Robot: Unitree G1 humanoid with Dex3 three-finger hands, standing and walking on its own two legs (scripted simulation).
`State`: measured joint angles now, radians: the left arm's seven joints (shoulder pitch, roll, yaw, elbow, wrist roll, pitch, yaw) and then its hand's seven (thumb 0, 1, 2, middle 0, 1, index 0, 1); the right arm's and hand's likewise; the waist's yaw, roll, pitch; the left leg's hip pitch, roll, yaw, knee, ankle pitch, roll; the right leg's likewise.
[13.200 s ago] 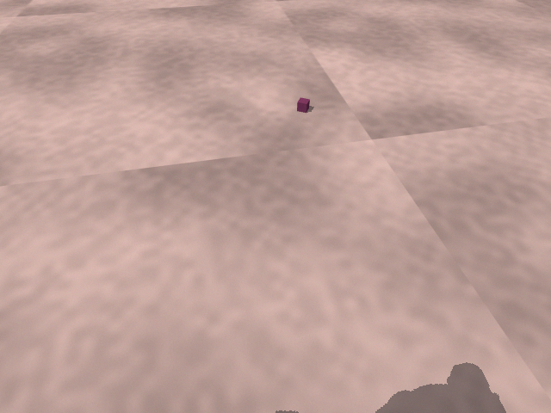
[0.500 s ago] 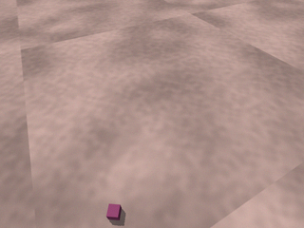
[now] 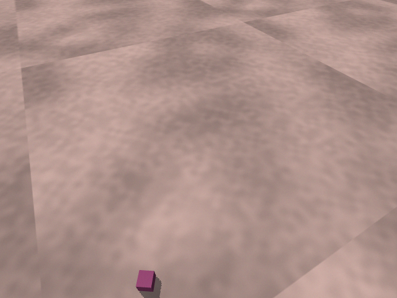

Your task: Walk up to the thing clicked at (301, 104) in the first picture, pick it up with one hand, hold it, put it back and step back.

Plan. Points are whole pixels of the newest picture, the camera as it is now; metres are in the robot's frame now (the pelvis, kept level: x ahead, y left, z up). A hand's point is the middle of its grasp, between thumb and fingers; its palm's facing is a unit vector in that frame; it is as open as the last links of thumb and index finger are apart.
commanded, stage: walk up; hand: left
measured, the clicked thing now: (146, 280) +0.37 +0.26 -0.75
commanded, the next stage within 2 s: stand in 0.12 s
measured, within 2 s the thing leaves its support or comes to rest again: neither
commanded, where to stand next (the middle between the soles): +0.05 -0.01 m, yaw +0 degrees
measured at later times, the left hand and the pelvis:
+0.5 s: hand out of the picture +0.06 +0.26 -0.16, palm faces -0.01 -0.94 -0.34, open 7.4 cm; pelvis -0.01 +0.01 +0.00, yaw +0 degrees
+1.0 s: hand out of the picture +0.05 +0.26 -0.16, palm faces -0.02 -0.94 -0.34, open 7.4 cm; pelvis -0.01 +0.01 +0.00, yaw +0 degrees
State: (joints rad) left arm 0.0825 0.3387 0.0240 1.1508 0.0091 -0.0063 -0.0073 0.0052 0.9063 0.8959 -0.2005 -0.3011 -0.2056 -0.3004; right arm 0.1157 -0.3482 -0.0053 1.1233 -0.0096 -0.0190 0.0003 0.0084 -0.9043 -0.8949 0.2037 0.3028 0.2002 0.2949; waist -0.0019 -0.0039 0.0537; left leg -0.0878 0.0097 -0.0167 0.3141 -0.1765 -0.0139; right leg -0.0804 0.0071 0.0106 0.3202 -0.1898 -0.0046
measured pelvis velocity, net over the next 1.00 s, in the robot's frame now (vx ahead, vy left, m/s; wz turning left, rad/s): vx -0.01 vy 0.01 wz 0.01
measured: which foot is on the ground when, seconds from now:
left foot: down 0.00-1.00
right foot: down 0.00-1.00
